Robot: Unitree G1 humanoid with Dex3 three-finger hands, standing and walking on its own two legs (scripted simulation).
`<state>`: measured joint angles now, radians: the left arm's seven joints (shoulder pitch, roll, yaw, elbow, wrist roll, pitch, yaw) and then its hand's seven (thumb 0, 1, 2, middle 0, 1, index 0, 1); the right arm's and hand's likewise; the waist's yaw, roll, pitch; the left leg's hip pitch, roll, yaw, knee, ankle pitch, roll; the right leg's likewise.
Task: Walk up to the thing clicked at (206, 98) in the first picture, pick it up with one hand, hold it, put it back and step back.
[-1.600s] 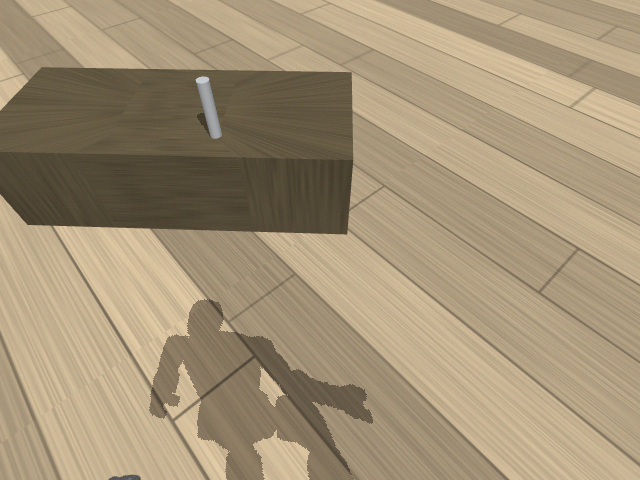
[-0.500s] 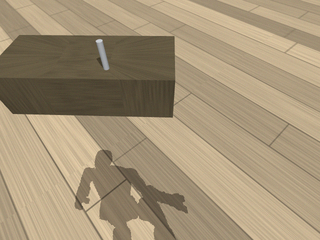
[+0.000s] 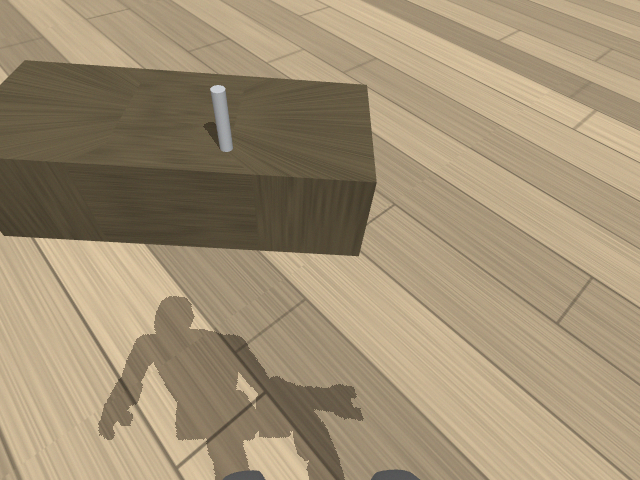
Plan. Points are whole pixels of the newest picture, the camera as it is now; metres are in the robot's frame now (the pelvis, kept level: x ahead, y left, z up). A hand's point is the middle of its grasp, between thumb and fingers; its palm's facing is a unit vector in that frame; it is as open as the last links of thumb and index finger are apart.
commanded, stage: walk up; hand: left
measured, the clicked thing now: (222, 120) +1.11 +0.28 -0.27
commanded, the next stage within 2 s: none
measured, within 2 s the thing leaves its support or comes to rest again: neither
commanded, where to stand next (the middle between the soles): +0.68 +0.11 m, yaw -4 degrees
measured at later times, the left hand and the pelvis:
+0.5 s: hand (154, 321) +0.36 +0.27 -0.12, palm faces -0.07 -0.92 -0.39, open 7.4 cm; pelvis +0.22 +0.01 +0.00, yaw -2 degrees
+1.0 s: hand (109, 277) +0.46 +0.38 -0.15, palm faces -0.09 -0.93 -0.37, open 7.4 cm; pelvis +0.42 +0.10 +0.00, yaw -2 degrees
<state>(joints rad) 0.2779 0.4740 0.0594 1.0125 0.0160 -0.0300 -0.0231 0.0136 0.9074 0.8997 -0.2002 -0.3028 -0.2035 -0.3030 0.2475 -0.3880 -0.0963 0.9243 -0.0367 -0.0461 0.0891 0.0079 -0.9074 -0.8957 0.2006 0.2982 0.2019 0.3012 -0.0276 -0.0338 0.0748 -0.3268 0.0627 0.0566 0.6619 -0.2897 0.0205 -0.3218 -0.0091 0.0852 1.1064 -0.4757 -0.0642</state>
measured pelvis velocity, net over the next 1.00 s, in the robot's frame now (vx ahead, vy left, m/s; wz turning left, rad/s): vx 0.42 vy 0.10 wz -0.03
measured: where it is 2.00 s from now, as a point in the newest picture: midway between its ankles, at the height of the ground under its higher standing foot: (270, 340)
